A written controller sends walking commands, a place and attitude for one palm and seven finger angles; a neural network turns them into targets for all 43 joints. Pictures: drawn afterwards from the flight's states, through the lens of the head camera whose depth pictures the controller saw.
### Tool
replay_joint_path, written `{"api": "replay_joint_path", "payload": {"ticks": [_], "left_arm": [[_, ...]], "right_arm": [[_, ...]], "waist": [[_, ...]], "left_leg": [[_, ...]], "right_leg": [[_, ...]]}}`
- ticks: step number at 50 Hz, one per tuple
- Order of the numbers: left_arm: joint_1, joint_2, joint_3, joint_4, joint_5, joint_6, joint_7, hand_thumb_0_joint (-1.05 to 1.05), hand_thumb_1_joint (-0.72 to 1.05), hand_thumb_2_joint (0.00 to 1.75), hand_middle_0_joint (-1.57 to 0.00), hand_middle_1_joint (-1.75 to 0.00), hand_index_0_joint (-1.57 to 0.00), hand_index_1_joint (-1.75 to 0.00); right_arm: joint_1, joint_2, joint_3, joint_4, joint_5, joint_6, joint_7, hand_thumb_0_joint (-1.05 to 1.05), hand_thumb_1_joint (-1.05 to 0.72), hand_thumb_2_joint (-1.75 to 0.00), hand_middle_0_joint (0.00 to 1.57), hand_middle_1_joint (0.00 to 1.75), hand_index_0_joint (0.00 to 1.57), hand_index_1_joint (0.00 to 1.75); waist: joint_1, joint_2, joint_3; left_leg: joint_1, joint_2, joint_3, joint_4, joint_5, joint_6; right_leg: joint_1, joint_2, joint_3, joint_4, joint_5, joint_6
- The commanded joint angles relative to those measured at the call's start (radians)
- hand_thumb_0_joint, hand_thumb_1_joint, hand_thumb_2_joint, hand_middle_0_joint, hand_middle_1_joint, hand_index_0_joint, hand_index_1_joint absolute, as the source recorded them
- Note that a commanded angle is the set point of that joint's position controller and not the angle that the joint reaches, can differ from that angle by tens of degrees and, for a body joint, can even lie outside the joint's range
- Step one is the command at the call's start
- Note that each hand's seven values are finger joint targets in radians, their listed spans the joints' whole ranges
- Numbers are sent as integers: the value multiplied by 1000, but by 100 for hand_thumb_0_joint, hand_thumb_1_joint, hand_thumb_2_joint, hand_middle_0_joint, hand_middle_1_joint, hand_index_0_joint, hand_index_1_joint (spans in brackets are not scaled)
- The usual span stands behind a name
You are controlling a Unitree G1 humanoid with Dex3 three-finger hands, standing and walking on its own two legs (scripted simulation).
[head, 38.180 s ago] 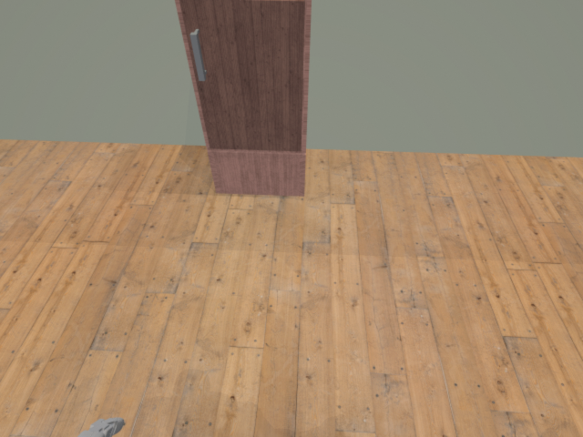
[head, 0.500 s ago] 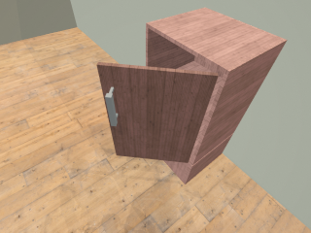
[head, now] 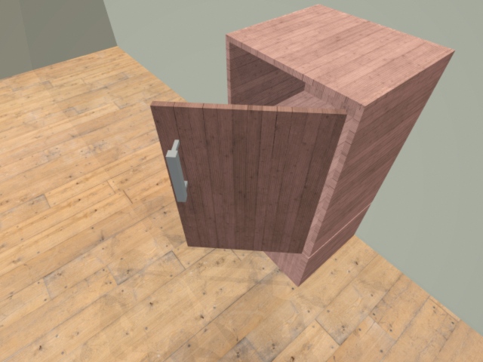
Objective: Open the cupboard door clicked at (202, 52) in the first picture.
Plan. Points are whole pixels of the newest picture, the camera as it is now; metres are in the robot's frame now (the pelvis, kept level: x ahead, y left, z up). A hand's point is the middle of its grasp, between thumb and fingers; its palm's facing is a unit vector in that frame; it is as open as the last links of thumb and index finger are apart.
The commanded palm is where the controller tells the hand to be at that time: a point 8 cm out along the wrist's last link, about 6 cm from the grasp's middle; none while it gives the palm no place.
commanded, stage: look again from close up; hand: left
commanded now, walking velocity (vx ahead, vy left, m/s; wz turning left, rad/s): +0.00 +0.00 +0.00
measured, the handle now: (179, 171) +0.54 +0.19 -0.04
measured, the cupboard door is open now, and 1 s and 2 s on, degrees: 46 46 46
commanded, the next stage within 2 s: raise the hand with hooked fingers in 0.06 s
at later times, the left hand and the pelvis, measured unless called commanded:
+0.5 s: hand (152, 326) +0.18 +0.16 -0.03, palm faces +0.01 -1.00 -0.05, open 8.1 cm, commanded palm +0.12 +0.23 -0.06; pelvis -0.02 -0.04 -0.05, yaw +3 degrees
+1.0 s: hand (128, 315) +0.20 +0.21 -0.04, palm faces +0.01 -1.00 -0.04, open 11.1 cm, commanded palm +0.17 +0.26 -0.04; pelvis -0.03 -0.03 -0.08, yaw +1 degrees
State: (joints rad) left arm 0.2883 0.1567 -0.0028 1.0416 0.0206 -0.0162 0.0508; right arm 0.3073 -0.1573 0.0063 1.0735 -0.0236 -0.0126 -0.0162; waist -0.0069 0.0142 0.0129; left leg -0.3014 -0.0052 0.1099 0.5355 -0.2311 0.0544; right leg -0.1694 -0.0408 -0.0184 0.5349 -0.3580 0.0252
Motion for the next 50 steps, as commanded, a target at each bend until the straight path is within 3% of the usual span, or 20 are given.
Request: {"api": "replay_joint_path", "payload": {"ticks": [1,7,8,9,10,11,12,13,15,16,19,20,24,26,30,34,37,43,46,50], "left_arm": [[87,89,16,-23,-1,-6,0,0,90,90,-20,-30,-20,-30],[82,110,16,-20,-2,-7,-4,0,90,90,-20,-30,-20,-30],[113,113,11,-7,9,-12,29,0,90,90,-20,-30,-20,-30],[-609,392,206,-1604,-179,-216,33,0,88,89,-20,-32,-20,-32],[-101,287,162,-1355,-115,-171,56,0,85,88,-20,-33,-20,-33],[-61,215,103,-1257,-130,-122,94,0,83,87,-21,-34,-21,-34],[230,-72,-60,-998,-151,-23,83,0,81,86,-21,-36,-21,-36],[32,-15,-25,-1175,-194,-54,65,0,78,85,-21,-37,-21,-37],[40,69,73,-1038,-178,-153,18,0,74,83,-21,-40,-21,-40],[159,67,111,-899,-181,-197,-17,0,71,82,-21,-42,-21,-42],[327,38,157,-784,-224,-407,-202,0,64,79,-22,-47,-22,-47],[315,57,171,-783,-237,-472,-270,0,62,78,-22,-48,-22,-48],[213,221,317,-787,-283,-599,-491,0,53,74,-23,-54,-23,-54],[94,306,394,-932,-328,-597,-507,0,48,72,-23,-57,-23,-57],[-84,316,406,-1284,-401,-679,-468,0,39,68,-24,-63,-24,-63],[-157,278,309,-1252,-386,-682,-484,0,29,64,-24,-69,-24,-69],[-155,290,276,-1042,-380,-564,-554,0,22,61,-25,-74,-25,-74],[-16,415,485,-962,-434,-312,-596,0,8,55,-26,-82,-26,-82],[-2,400,553,-1040,-463,-368,-518,0,1,52,-26,-87,-26,-87],[-10,296,458,-1046,-420,-490,-454,0,-8,48,-27,-93,-27,-93]], "right_arm": [[26,-100,-24,-47,8,-21,-3,0,-90,-90,20,30,20,30],[-10,-120,-26,-48,10,-24,-5,0,-90,-90,20,30,20,30],[-66,-149,-26,-110,19,-19,-3,0,-90,-90,20,30,20,30],[-28,-298,-74,-447,63,-165,-28,0,-90,-90,20,30,20,30],[-97,-192,-19,-386,60,-269,-61,0,-90,-90,20,30,20,30],[-106,-193,-27,-315,59,-295,-67,0,-90,-90,20,30,20,30],[-83,-139,-26,-315,76,-294,-51,0,-90,-90,20,30,20,30],[-95,-190,-41,-393,75,-294,-45,0,-90,-90,20,30,20,30],[-113,-218,-58,-425,54,-296,-53,0,-90,-90,20,30,20,30],[-117,-218,-66,-446,52,-285,-47,0,-90,-90,20,30,20,30],[-167,-216,-94,-510,26,-261,-18,0,-90,-90,20,30,20,30],[-188,-219,-104,-538,28,-262,-9,0,-90,-90,20,30,20,30],[-213,-225,-116,-640,54,-261,13,0,-90,-90,20,30,20,30],[-206,-222,-115,-670,51,-256,0,0,-90,-90,20,30,20,30],[-170,-186,-97,-673,49,-264,-31,0,-90,-90,20,30,20,30],[-145,-203,-82,-597,48,-286,-62,0,-90,-90,20,30,20,30],[-138,-228,-68,-584,66,-290,-80,0,-90,-90,20,30,20,30],[-144,-229,-70,-657,76,-248,-78,0,-90,-90,20,30,20,30],[-140,-196,-77,-659,62,-246,-64,0,-90,-90,20,30,20,30],[-117,-193,-93,-622,54,-255,-41,0,-90,-90,20,30,20,30]], "waist": [[9,-26,40],[9,0,5],[22,-73,60],[-106,130,-470],[18,321,-451],[-4,282,-375],[-32,189,-167],[-37,146,-58],[-62,-27,39],[-37,-97,64],[35,-339,-76],[46,-337,-112],[67,-27,-269],[69,32,-351],[17,174,-458],[-57,131,-328],[-77,22,-241],[41,-65,-431],[75,-43,-480],[30,-2,-405]], "left_leg": [[57,125,-161,-149,93,5],[113,120,-135,-131,173,-1],[70,148,-141,35,290,-22],[381,42,-154,-57,361,-38],[508,110,-193,-111,450,-65],[368,95,-191,-149,327,-107],[269,94,-201,-173,198,-75],[141,81,-202,-146,54,-62],[-40,37,-177,-23,-113,-48],[-108,20,-155,39,-93,-50],[-286,17,-127,229,16,-59],[-338,9,-114,274,5,-62],[-426,-11,-82,438,-9,-56],[-459,-8,-80,497,-37,-45],[-411,24,-102,573,-29,-25],[-501,45,-130,628,-107,-16],[-588,44,-144,631,-166,-9],[-548,26,-146,564,-25,-8],[-501,31,-146,539,65,-20],[-443,31,-138,505,51,-25]], "right_leg": [[-70,-40,37,-98,127,-54],[-59,-52,54,-115,188,-51],[-101,-76,102,-164,328,-44],[-97,11,-47,-39,397,-59],[-169,32,-53,98,187,-62],[-199,32,-64,131,49,-54],[-286,35,-69,129,-8,-45],[-279,25,-73,82,9,-43],[-348,37,-93,1,7,-42],[-381,39,-97,11,-16,-46],[-503,60,-102,215,63,-43],[-520,56,-84,259,69,-44],[-550,32,9,379,80,-59],[-553,29,71,391,23,-51],[-582,35,124,390,1,-36],[-709,49,133,379,-118,-32],[-726,42,166,328,-208,-6],[-472,3,169,328,38,29],[-444,23,106,394,212,16],[-602,56,19,433,136,-14]]}}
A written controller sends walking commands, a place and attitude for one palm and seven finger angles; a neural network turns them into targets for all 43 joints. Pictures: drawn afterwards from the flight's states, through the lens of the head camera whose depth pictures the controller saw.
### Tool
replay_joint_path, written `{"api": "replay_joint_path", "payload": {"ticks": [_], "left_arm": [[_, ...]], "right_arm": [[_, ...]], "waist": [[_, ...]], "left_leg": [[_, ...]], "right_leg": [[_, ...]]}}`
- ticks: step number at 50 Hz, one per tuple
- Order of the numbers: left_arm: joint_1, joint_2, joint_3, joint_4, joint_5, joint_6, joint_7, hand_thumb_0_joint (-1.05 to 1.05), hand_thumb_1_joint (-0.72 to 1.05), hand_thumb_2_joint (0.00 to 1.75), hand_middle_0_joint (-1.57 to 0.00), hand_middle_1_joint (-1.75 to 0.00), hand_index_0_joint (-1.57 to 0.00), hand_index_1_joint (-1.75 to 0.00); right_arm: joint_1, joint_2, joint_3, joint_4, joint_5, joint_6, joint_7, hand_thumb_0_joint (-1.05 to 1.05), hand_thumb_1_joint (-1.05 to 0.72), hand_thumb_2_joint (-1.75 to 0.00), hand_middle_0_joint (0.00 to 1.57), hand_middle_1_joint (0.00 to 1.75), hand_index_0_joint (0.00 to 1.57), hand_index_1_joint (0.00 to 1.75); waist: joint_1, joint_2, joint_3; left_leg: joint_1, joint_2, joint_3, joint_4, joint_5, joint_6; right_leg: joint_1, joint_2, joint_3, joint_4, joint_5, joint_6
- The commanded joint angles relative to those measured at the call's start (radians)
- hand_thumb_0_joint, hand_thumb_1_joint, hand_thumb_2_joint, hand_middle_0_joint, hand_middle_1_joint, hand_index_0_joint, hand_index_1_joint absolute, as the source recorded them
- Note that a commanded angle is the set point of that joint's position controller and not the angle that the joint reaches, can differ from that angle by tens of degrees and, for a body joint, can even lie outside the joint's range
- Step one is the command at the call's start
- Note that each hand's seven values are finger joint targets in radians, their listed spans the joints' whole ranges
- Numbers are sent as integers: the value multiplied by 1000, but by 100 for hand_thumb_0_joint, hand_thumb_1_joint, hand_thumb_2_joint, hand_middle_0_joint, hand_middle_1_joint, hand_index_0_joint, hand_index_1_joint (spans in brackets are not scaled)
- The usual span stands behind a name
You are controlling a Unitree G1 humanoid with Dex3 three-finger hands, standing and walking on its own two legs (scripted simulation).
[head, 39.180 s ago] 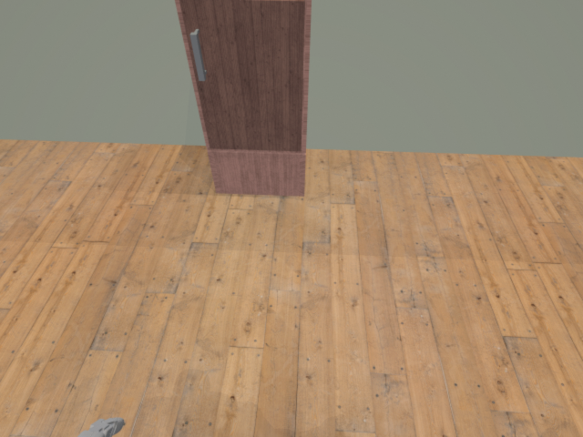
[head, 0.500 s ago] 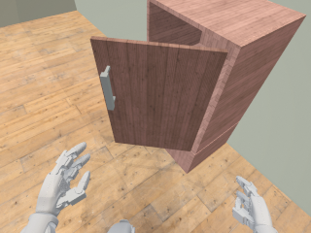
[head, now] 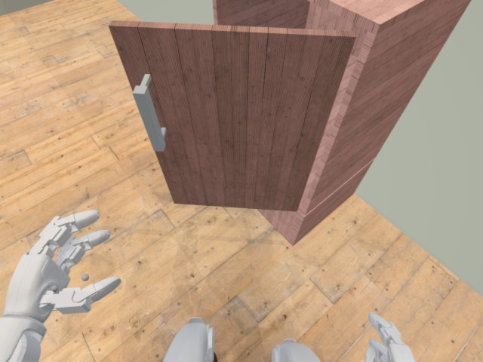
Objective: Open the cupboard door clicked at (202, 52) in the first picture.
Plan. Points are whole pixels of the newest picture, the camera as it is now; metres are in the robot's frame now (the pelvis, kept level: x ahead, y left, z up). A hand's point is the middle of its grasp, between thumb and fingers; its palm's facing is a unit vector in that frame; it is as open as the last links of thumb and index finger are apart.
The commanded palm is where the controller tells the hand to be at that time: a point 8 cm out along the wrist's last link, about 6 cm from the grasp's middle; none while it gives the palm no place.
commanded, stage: raise the hand with hooked fingers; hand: left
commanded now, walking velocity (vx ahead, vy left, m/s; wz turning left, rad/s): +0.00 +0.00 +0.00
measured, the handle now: (153, 114) +0.57 +0.21 +0.04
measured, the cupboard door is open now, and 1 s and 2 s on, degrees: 46 46 46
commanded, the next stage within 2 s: move the hooked fingers beside the handle in 1.26 s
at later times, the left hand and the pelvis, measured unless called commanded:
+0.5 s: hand (39, 267) +0.25 +0.31 +0.05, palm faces -0.01 -1.00 -0.06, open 13.7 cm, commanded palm +0.23 +0.35 +0.05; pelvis -0.01 +0.04 +0.01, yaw +1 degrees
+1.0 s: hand (43, 245) +0.28 +0.31 +0.06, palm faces -0.04 -1.00 -0.06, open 14.0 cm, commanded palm +0.25 +0.35 +0.06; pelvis +0.00 +0.03 +0.01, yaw +0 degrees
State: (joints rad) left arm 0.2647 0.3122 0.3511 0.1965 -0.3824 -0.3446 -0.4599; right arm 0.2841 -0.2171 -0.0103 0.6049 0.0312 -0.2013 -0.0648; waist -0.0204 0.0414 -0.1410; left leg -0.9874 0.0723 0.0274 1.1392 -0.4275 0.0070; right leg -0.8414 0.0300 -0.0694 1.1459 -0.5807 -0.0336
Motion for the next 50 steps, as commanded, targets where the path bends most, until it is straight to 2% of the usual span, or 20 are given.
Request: {"api": "replay_joint_path", "payload": {"ticks": [1,3,6,8,11,13,14,18,20,23,26,28,30,31,35,40,43,45,46,50], "left_arm": [[-11,130,70,-175,-1,-173,50,0,-10,47,-27,-94,-27,-94],[-38,120,24,-103,24,-177,23,0,-15,45,-27,-98,-27,-98],[-122,171,11,-115,21,-165,-31,0,-22,42,-28,-102,-28,-102],[-142,232,63,-165,3,-159,-50,0,-27,40,-28,-105,-28,-105],[-156,301,136,-283,-15,-170,-23,0,-34,37,-29,-110,-29,-110],[-119,270,135,-307,-17,-172,7,0,-38,35,-29,-112,-29,-112],[-120,252,124,-287,-14,-165,22,0,-41,34,-29,-114,-29,-114],[-153,215,77,-127,14,-86,24,0,-50,30,-30,-120,-30,-120],[-182,213,48,-80,31,-40,-1,0,-50,30,-30,-120,-30,-120],[-263,248,56,-74,29,-6,-45,0,-50,30,-30,-120,-30,-120],[-349,315,111,-112,15,-33,-54,0,-50,30,-30,-120,-30,-120],[-375,324,129,-136,9,-72,-52,0,-50,30,-30,-120,-30,-120],[-369,333,150,-112,0,-95,-46,0,-50,30,-30,-120,-30,-120],[-386,366,174,-105,2,-101,-43,0,-50,30,-30,-120,-30,-120],[-379,354,156,-22,5,-69,-76,0,-50,30,-30,-120,-30,-120],[-382,359,150,21,-12,-15,-126,0,-50,30,-30,-120,-30,-120],[-365,362,163,-1,-27,-31,-126,0,-50,30,-30,-120,-30,-120],[-365,376,179,-31,-29,-58,-112,0,-50,30,-30,-120,-30,-120],[-374,399,201,-24,-29,-66,-101,0,-50,30,-30,-120,-30,-120],[-360,374,199,26,-29,-78,-88,0,-50,30,-30,-120,-30,-120]], "right_arm": [[-88,-143,-77,-148,-1,-66,11,0,-90,-90,20,30,20,30],[-71,-165,-80,-138,3,-63,12,0,-90,-90,20,30,20,30],[-45,-198,-76,-153,13,-69,1,0,-90,-90,20,30,20,30],[-38,-207,-71,-168,15,-75,-5,0,-90,-90,20,30,20,30],[-40,-204,-65,-178,11,-85,-5,0,-90,-90,20,30,20,30],[-45,-195,-61,-183,8,-84,1,0,-90,-90,20,30,20,30],[-49,-194,-57,-183,7,-80,4,0,-90,-90,20,30,20,30],[-41,-210,-50,-191,10,-46,7,0,-90,-90,20,30,20,30],[-33,-220,-45,-207,14,-34,4,0,-90,-90,20,30,20,30],[-27,-231,-42,-226,18,-28,-2,0,-90,-90,20,30,20,30],[-28,-230,-37,-228,10,-33,-8,0,-90,-90,20,30,20,30],[-29,-225,-34,-222,6,-39,-9,0,-90,-90,20,30,20,30],[-26,-224,-32,-217,4,-41,-9,0,-90,-90,20,30,20,30],[-27,-226,-31,-209,2,-43,-9,0,-90,-90,20,30,20,30],[-20,-234,-33,-200,10,-36,-9,0,-90,-90,20,30,20,30],[-7,-241,-37,-210,17,-30,-10,0,-90,-90,20,30,20,30],[3,-237,-42,-210,14,-39,-4,0,-90,-90,20,30,20,30],[2,-235,-44,-207,12,-46,2,0,-90,-90,20,30,20,30],[7,-236,-43,-203,7,-47,2,0,-90,-90,20,30,20,30],[7,-233,-43,-201,10,-38,6,0,-90,-90,20,30,20,30]], "waist": [[29,-25,-216],[-6,-40,-180],[-21,-20,-188],[3,28,-262],[34,112,-343],[43,140,-348],[38,144,-307],[0,88,-177],[-6,92,-157],[-9,65,-185],[-2,77,-214],[2,117,-247],[7,110,-244],[14,132,-241],[2,128,-249],[6,95,-259],[10,78,-276],[16,103,-281],[14,82,-267],[9,63,-245]], "left_leg": [[245,-46,-59,-91,241,25],[233,-44,-64,-96,175,29],[253,-41,-77,-116,99,35],[315,-39,-86,-142,118,34],[427,-31,-110,-165,190,22],[486,-20,-134,-196,220,7],[480,-17,-144,-211,189,0],[403,-17,-163,-252,27,-3],[391,-22,-166,-270,-19,-1],[410,-25,-168,-274,-20,2],[423,-32,-168,-258,-2,1],[475,-27,-176,-259,16,-7],[476,-25,-181,-264,10,-9],[463,-27,-180,-259,13,-11],[460,-27,-166,-256,24,-4],[437,-33,-146,-247,72,8],[443,-35,-132,-221,144,12],[451,-34,-132,-214,156,8],[424,-36,-129,-204,160,11],[387,-36,-115,-200,129,15]], "right_leg": [[30,-6,61,-168,331,37],[-48,-3,46,-177,225,33],[-73,1,50,-196,123,22],[-41,2,39,-195,140,14],[-33,10,13,-167,192,0],[-53,11,-7,-156,201,-1],[-65,12,-14,-156,186,0],[-103,16,-30,-176,127,7],[-102,15,-28,-191,115,7],[-82,17,-24,-208,118,5],[-74,20,-16,-205,118,-4],[-95,21,-17,-195,117,-5],[-100,20,-17,-194,112,-5],[-92,21,-13,-190,113,-11],[-87,14,-13,-202,123,-2],[-51,17,-11,-223,149,-1],[-43,21,-6,-223,183,-1],[-51,20,-5,-212,183,-3],[-46,23,-2,-209,187,-6],[-44,20,4,-211,170,2]]}}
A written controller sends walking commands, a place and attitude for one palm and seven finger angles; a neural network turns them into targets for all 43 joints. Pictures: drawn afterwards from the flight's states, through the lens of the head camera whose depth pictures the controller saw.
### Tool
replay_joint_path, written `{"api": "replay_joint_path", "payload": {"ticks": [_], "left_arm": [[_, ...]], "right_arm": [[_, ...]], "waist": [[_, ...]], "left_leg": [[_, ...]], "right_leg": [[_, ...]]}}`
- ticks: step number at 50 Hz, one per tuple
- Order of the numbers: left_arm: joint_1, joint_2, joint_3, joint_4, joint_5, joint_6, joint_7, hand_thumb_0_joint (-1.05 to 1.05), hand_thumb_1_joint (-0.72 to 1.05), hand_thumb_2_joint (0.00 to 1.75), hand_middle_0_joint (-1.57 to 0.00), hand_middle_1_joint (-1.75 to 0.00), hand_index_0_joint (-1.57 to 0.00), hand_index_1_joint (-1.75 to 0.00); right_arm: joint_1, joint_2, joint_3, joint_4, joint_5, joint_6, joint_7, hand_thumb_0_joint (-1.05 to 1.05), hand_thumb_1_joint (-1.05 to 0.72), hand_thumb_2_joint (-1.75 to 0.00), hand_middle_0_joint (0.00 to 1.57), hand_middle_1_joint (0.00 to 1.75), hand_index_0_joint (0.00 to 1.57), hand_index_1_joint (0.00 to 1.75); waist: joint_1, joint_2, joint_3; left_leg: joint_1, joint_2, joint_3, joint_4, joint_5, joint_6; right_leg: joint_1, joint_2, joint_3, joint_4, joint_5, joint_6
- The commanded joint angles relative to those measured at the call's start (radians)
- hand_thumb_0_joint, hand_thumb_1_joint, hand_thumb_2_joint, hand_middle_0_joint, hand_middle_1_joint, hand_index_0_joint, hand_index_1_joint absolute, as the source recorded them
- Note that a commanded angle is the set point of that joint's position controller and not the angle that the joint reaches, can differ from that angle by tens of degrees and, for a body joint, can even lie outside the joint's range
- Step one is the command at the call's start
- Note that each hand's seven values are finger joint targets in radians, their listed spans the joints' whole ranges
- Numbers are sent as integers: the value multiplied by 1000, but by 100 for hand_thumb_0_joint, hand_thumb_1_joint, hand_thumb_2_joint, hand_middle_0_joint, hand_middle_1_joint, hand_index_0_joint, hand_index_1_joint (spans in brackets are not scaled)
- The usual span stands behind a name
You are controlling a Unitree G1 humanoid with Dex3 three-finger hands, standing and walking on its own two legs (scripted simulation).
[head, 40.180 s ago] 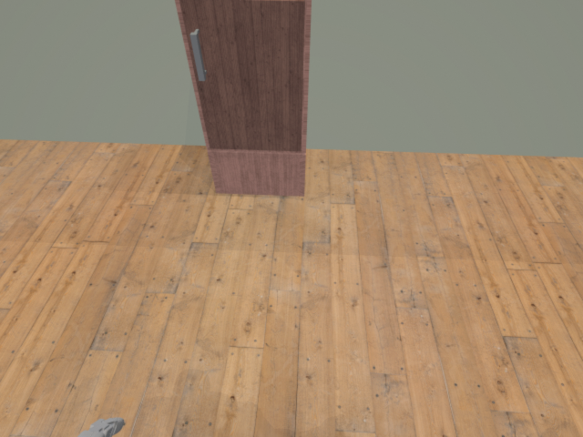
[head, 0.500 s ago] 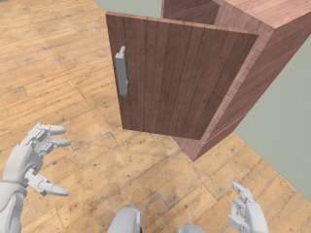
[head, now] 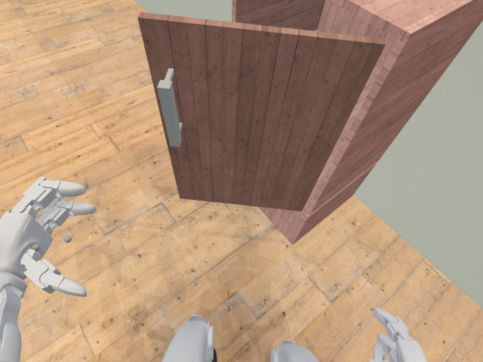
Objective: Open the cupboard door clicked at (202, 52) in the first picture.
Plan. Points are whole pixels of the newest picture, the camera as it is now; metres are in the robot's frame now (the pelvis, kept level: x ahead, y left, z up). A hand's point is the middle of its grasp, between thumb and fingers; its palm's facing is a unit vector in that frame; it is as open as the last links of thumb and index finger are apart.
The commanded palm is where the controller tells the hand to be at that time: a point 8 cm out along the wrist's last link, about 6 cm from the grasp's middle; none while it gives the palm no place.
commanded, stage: raise the hand with hooked fingers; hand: left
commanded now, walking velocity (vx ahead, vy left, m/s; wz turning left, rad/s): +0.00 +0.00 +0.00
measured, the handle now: (173, 109) +0.58 +0.17 +0.03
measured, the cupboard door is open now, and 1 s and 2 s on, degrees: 46 46 46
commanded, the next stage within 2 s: move the hooked fingers beside the handle in 0.26 s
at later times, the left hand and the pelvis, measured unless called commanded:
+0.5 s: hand (81, 233) +0.29 +0.26 +0.04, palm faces -0.03 -1.00 -0.05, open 14.0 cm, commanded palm +0.29 +0.30 +0.05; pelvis +0.00 -0.02 -0.01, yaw +1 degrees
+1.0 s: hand (107, 187) +0.38 +0.25 +0.04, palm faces -0.05 -1.00 -0.03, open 14.0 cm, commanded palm +0.36 +0.29 +0.04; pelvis +0.00 -0.01 -0.01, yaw -1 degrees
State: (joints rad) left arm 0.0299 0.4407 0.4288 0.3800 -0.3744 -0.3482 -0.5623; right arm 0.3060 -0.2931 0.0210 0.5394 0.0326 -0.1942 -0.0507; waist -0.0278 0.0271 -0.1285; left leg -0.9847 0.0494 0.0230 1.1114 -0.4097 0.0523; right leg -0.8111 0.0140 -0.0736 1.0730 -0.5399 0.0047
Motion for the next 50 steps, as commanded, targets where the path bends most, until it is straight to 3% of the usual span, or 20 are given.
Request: {"api": "replay_joint_path", "payload": {"ticks": [1,7,11,18,21,24,26,30,32,35,38,41,44,47,49,50], "left_arm": [[-136,255,124,-155,-37,-72,12,0,-50,30,-30,-120,-30,-120],[-148,244,92,-188,-33,-62,-17,0,-50,30,-30,-120,-30,-120],[-166,271,121,-205,-47,-81,-10,0,-50,30,-30,-120,-30,-120],[-150,237,95,-151,-44,-58,-17,0,-50,30,-30,-120,-30,-120],[-308,263,82,-110,-30,-52,-18,0,-50,30,-30,-120,-30,-120],[-399,235,43,-102,-16,-64,-16,0,-50,30,-30,-120,-30,-120],[-455,246,38,-96,-12,-69,-12,0,-50,30,-30,-120,-30,-120],[-443,266,54,-68,14,-58,8,0,-50,30,-30,-120,-30,-120],[-413,310,100,-37,19,-45,21,0,-50,30,-30,-120,-30,-120],[-426,311,111,15,25,-26,45,0,-50,30,-30,-120,-30,-120],[-451,316,122,62,29,-30,53,0,-50,30,-30,-120,-30,-120],[-564,269,56,66,40,-57,45,0,-50,30,-30,-120,-30,-120],[-601,260,38,104,51,-78,33,0,-50,30,-30,-120,-30,-120],[-684,281,41,149,58,-88,23,0,-50,30,-30,-120,-30,-120],[-703,333,83,205,70,-88,25,0,-50,30,-30,-120,-30,-120],[-744,323,65,208,75,-89,27,0,-50,30,-30,-120,-30,-120]], "right_arm": [[-11,-158,-75,-134,8,-45,-10,0,-90,-90,20,30,20,30],[-15,-152,-72,-141,14,-42,-12,0,-90,-90,20,30,20,30],[-21,-148,-70,-131,10,-46,-14,0,-90,-90,20,30,20,30],[-26,-145,-66,-135,17,-34,-15,0,-90,-90,20,30,20,30],[-16,-153,-60,-110,15,-29,-28,0,-90,-90,20,30,20,30],[-18,-152,-60,-103,15,-35,-34,0,-90,-90,20,30,20,30],[-11,-156,-60,-93,13,-37,-38,0,-90,-90,20,30,20,30],[-8,-154,-64,-91,14,-25,-32,0,-90,-90,20,30,20,30],[-2,-155,-62,-93,12,-11,-27,0,-90,-90,20,30,20,30],[-3,-150,-60,-102,13,15,-20,0,-90,-90,20,30,20,30],[12,-150,-61,-99,11,32,-17,0,-90,-90,20,30,20,30],[27,-151,-62,-88,10,37,-14,0,-90,-90,20,30,20,30],[44,-160,-71,-64,9,45,-14,0,-90,-90,20,30,20,30],[56,-167,-71,-44,8,54,-17,0,-90,-90,20,30,20,30],[64,-172,-71,-34,6,64,-19,0,-90,-90,20,30,20,30],[62,-169,-69,-35,7,67,-18,0,-90,-90,20,30,20,30]], "waist": [[16,70,-259],[10,97,-308],[14,92,-294],[9,76,-271],[-23,44,-236],[-27,98,-258],[-30,83,-284],[-6,106,-349],[13,92,-366],[14,62,-332],[4,38,-330],[-23,83,-315],[-38,80,-338],[-46,76,-359],[-37,58,-358],[-42,88,-353]], "left_leg": [[360,-16,-101,-158,118,-27],[375,-19,-78,-131,161,-18],[337,-20,-73,-102,179,-17],[314,-21,-62,-102,152,-16],[267,-16,-66,-75,113,-13],[314,-13,-79,-89,84,-16],[325,-12,-83,-83,93,-14],[378,-12,-83,-97,148,-17],[369,-12,-79,-101,174,-18],[317,-16,-67,-107,166,-17],[295,-16,-54,-92,190,-13],[325,-14,-66,-88,184,-16],[367,-8,-78,-87,185,-17],[374,-6,-84,-76,196,-16],[349,-6,-87,-74,184,-17],[352,-7,-85,-74,183,-16]], "right_leg": [[-59,37,15,-138,135,-39],[-32,33,37,-148,171,-34],[-13,33,51,-140,192,-37],[-19,30,59,-150,178,-28],[-50,31,71,-147,136,-28],[-96,29,56,-137,102,-32],[-91,30,57,-132,110,-35],[-75,26,45,-124,156,-35],[-43,29,46,-120,183,-35],[-16,27,48,-125,196,-30],[0,30,56,-122,237,-26],[-61,35,46,-112,220,-33],[-102,35,43,-115,204,-32],[-116,35,42,-106,210,-33],[-111,34,42,-101,197,-34],[-123,32,42,-99,194,-35]]}}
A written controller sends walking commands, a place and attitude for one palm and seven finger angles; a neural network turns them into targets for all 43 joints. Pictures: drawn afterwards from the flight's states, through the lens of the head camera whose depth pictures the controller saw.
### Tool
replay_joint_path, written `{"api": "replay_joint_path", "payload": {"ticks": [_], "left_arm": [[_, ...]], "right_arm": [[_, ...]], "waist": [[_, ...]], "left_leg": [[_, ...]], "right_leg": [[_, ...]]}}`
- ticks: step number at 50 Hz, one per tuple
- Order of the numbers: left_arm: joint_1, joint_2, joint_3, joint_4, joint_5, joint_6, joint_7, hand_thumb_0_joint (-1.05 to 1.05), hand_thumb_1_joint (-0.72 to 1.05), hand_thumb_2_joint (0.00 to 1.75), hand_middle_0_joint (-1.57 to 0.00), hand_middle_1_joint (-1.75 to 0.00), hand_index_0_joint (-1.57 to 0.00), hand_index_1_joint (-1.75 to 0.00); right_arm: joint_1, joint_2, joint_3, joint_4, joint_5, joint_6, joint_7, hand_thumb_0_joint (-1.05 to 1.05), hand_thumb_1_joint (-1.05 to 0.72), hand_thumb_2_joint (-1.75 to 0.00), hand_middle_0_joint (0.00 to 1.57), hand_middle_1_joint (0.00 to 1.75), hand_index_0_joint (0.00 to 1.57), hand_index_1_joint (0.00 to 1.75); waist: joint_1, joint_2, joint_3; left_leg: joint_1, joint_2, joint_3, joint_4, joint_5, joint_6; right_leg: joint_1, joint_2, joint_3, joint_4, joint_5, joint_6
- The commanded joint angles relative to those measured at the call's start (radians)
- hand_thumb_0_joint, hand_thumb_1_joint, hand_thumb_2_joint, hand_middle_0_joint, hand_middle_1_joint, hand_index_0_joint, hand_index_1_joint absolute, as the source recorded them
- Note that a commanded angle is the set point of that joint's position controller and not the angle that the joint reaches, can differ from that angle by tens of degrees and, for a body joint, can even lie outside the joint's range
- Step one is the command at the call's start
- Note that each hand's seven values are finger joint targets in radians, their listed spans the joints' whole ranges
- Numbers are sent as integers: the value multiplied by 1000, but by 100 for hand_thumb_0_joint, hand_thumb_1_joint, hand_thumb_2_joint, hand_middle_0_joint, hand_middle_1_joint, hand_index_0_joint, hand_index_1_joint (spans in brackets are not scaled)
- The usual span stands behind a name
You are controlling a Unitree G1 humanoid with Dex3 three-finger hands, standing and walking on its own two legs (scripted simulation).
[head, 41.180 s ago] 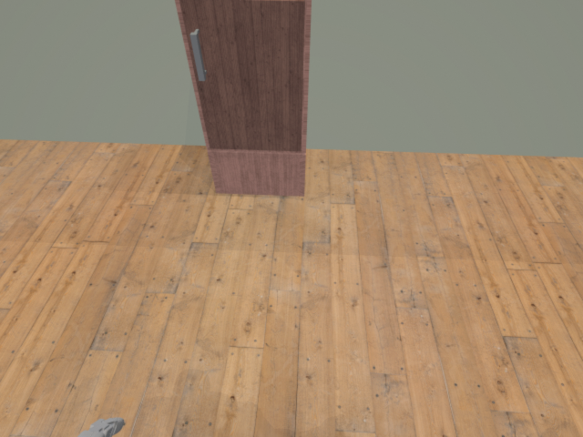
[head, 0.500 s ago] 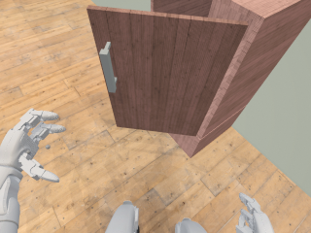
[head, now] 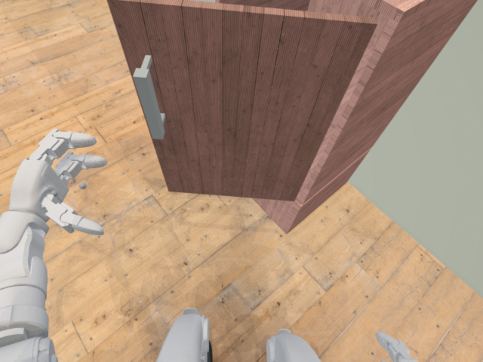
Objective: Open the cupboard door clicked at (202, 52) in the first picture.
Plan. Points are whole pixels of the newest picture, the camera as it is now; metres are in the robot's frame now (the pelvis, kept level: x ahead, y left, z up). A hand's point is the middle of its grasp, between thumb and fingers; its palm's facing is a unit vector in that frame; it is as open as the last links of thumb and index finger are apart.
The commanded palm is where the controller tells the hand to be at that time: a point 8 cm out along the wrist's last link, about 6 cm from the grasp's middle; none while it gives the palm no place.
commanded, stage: move the hooked fingers beside the handle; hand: left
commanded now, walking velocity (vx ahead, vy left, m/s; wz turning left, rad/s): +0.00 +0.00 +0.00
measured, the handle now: (153, 100) +0.57 +0.19 +0.04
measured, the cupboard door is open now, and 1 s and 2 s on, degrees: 46 46 46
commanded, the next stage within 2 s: slide the fingers in behind the handle in 1.76 s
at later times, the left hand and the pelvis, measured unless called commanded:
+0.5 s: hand (98, 148) +0.44 +0.26 +0.05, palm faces -0.03 -1.00 -0.02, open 14.0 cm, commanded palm +0.43 +0.30 +0.05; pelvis -0.01 +0.00 -0.01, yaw -1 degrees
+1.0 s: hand (115, 115) +0.51 +0.25 +0.06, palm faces -0.01 -1.00 -0.03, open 14.0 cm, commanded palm +0.50 +0.29 +0.04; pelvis -0.01 +0.00 -0.03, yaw -3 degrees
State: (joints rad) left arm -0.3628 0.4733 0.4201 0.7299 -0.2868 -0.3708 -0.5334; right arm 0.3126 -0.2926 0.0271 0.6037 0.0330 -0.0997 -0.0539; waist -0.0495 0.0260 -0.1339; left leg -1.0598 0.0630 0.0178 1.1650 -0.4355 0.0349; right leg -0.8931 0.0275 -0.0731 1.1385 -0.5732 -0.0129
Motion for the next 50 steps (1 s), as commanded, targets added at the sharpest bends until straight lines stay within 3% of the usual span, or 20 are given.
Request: {"api": "replay_joint_path", "payload": {"ticks": [1,2,5,7,13,15,16,22,23,26,27,28,31,35,39,44,48,50], "left_arm": [[-393,316,98,-157,-16,-76,4,0,-50,30,-30,-120,-30,-120],[-395,324,98,-147,-3,-78,8,0,-50,30,-30,-120,-30,-120],[-420,320,93,-162,7,-91,25,0,-50,30,-30,-120,-30,-120],[-396,329,108,-131,10,-88,30,0,-50,30,-30,-120,-30,-120],[-505,316,68,51,39,-59,27,0,-50,30,-30,-120,-30,-120],[-576,314,52,84,52,-71,28,0,-50,30,-30,-120,-30,-120],[-621,307,48,67,46,-88,27,0,-50,30,-30,-120,-30,-120],[-730,399,96,86,66,-139,28,0,-50,30,-30,-120,-30,-120],[-709,418,115,107,70,-134,30,0,-50,30,-30,-120,-30,-120],[-774,416,93,129,82,-116,36,0,-50,30,-30,-120,-30,-120],[-746,444,115,162,95,-105,41,0,-50,30,-30,-120,-30,-120],[-785,419,80,147,100,-101,44,0,-50,30,-30,-120,-30,-120],[-812,413,81,140,104,-102,60,0,-50,30,-30,-120,-30,-120],[-842,423,78,196,117,-92,76,0,-50,30,-30,-120,-30,-120],[-885,472,98,266,135,-76,88,0,-50,30,-30,-120,-30,-120],[-947,528,114,258,159,-85,98,0,-50,30,-30,-120,-30,-120],[-978,587,144,277,164,-81,95,0,-50,30,-30,-120,-30,-120],[-917,596,153,294,169,-64,86,0,-50,30,-30,-120,-30,-120]], "right_arm": [[60,-169,-75,-95,3,-27,-16,0,-90,-90,20,30,20,30],[62,-169,-74,-94,1,-22,-14,0,-90,-90,20,30,20,30],[69,-167,-78,-95,-1,-11,-10,0,-90,-90,20,30,20,30],[77,-168,-76,-93,-4,-3,-5,0,-90,-90,20,30,20,30],[94,-176,-72,-81,-1,31,-1,0,-90,-90,20,30,20,30],[103,-179,-73,-72,-2,39,-4,0,-90,-90,20,30,20,30],[104,-175,-72,-73,-5,37,-5,0,-90,-90,20,30,20,30],[126,-183,-71,-44,-11,57,-4,0,-90,-90,20,30,20,30],[133,-184,-72,-43,-11,63,-3,0,-90,-90,20,30,20,30],[142,-182,-66,-36,-12,73,-4,0,-90,-90,20,30,20,30],[148,-190,-68,-35,-11,80,-4,0,-90,-90,20,30,20,30],[145,-186,-66,-36,-11,83,-3,0,-90,-90,20,30,20,30],[164,-186,-68,-30,-17,90,-1,0,-90,-90,20,30,20,30],[176,-191,-67,-19,-18,105,0,0,-90,-90,20,30,20,30],[190,-194,-57,-22,-18,114,-1,0,-90,-90,20,30,20,30],[205,-195,-51,-22,-24,126,2,0,-90,-90,20,30,20,30],[215,-199,-46,-19,-25,133,3,0,-90,-90,20,30,20,30],[219,-200,-46,-29,-24,139,6,0,-90,-90,20,30,20,30]], "waist": [[-12,104,-378],[-5,137,-402],[-3,151,-436],[-1,125,-458],[-40,87,-330],[-56,67,-329],[-59,84,-356],[-53,150,-482],[-45,153,-487],[-65,157,-468],[-56,153,-468],[-70,182,-459],[-75,178,-489],[-98,138,-458],[-109,118,-436],[-114,175,-492],[-122,174,-515],[-103,183,-520]], "left_leg": [[446,-21,-83,-119,232,0],[481,-18,-89,-126,243,-7],[530,-14,-98,-129,282,-10],[524,-13,-93,-119,312,-8],[418,-14,-90,-115,212,-2],[406,-12,-95,-108,187,2],[413,-14,-93,-92,203,4],[479,-7,-105,-63,272,-3],[480,-6,-106,-62,276,-4],[460,-6,-111,-57,266,1],[468,-2,-115,-64,264,-3],[474,-2,-116,-63,266,-3],[505,1,-130,-59,303,-4],[457,4,-124,-55,252,1],[381,1,-111,-36,238,8],[397,5,-110,-9,293,6],[369,8,-109,10,307,10],[365,5,-103,5,314,8]], "right_leg": [[-35,21,41,-154,243,-22],[-49,21,37,-151,238,-23],[-58,21,32,-149,257,-23],[-40,25,34,-145,289,-21],[-99,27,29,-153,225,-17],[-124,26,30,-149,203,-16],[-129,28,32,-138,211,-19],[-143,30,39,-111,243,-22],[-139,32,39,-111,246,-22],[-162,34,34,-107,235,-21],[-170,34,31,-109,230,-21],[-184,32,30,-109,230,-20],[-201,35,21,-101,243,-23],[-210,35,26,-112,221,-15],[-192,37,32,-108,222,-10],[-201,41,37,-90,257,-11],[-179,46,41,-84,280,-10],[-158,47,40,-85,290,-12]]}}
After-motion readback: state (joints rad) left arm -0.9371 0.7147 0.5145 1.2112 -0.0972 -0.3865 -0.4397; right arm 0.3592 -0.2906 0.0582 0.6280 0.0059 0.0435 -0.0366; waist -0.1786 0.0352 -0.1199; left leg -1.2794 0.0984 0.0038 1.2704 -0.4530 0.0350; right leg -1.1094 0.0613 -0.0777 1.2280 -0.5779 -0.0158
